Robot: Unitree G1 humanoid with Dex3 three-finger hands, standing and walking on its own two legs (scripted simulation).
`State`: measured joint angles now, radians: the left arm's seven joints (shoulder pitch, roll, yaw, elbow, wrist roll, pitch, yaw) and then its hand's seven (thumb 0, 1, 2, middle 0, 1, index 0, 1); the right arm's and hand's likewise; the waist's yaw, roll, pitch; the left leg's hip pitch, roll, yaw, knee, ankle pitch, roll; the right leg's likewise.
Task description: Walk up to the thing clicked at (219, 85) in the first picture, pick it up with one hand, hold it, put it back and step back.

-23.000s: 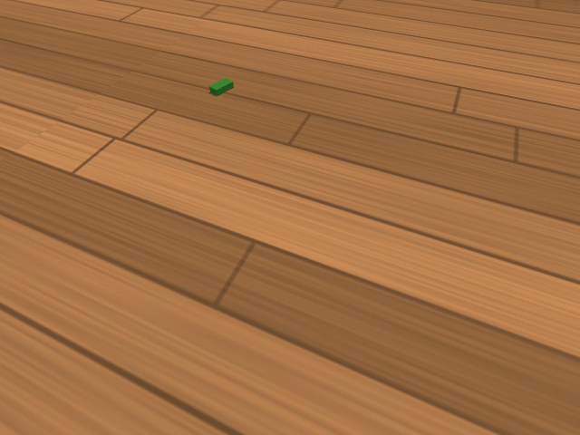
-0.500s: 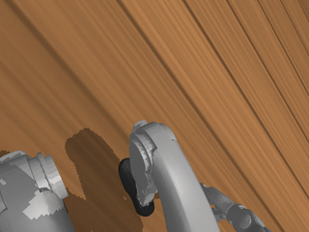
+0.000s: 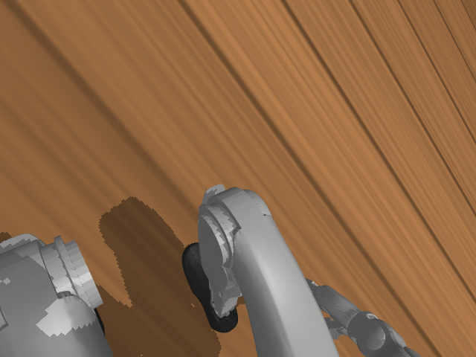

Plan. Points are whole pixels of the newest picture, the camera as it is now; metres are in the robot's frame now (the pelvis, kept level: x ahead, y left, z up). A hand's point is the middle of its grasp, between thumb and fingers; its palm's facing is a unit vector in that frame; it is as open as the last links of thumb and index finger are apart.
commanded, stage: close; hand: left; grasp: from above
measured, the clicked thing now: out of the picture +0.41 +0.38 -0.27
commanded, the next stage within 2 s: settle in 0.02 s
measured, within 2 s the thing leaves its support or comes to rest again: leaves its support in 0.40 s
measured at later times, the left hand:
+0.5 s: hand out of the picture +0.40 +0.38 -0.23, palm faces -0.39 -0.17 -0.91, open 10.1 cm
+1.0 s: hand out of the picture +0.39 +0.39 -0.14, palm faces -0.43 -0.13 -0.89, open 10.1 cm
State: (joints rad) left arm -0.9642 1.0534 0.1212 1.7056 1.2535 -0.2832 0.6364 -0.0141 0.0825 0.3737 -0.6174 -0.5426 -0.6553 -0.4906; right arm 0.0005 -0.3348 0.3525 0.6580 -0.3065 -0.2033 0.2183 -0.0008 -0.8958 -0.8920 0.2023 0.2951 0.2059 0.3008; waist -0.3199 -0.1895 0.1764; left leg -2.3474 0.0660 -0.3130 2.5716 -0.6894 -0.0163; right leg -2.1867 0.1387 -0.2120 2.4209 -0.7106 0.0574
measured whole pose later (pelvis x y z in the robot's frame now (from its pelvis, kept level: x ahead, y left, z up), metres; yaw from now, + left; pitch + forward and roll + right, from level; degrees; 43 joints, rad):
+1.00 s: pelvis +0.00 +0.00 +0.03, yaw +5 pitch +30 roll -11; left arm -0.86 0.85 0.08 1.28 1.19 -0.22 0.29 -0.02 0.00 0.43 -0.70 -0.50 -0.73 -0.46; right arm 0.11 -0.30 0.17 0.66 -0.14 -0.06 0.18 0.00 -0.91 -0.90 0.20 0.30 0.21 0.30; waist -0.20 -0.05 0.01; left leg -2.34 0.04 -0.22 2.44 -0.64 -0.01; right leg -2.19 0.09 -0.15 2.36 -0.72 0.04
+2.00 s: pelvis +0.00 +0.00 +0.21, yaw +13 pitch +28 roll -6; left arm -0.43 0.63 -0.03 0.64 0.98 -0.10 0.02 -0.02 0.03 0.42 -0.67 -0.52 -0.70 -0.48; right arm 0.14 -0.25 0.00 0.66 0.01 0.05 0.00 0.00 -0.91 -0.89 0.20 0.30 0.21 0.30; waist -0.07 0.03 -0.16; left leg -1.76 0.05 -0.09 1.84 -0.58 0.00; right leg -1.65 0.04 -0.06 1.80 -0.65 0.02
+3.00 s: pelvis +0.07 +0.02 +0.44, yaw +16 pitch +10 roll -1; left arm -0.30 0.39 -0.20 0.81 1.00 0.01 0.13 -0.02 0.01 0.43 -0.67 -0.52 -0.71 -0.49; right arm 0.26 -0.25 -0.04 0.75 0.04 -0.01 -0.05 0.01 -0.90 -0.89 0.20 0.30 0.21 0.30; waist -0.05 0.03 -0.08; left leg -0.61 0.03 0.02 0.79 -0.35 0.00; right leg -0.55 0.01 0.03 0.77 -0.39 0.02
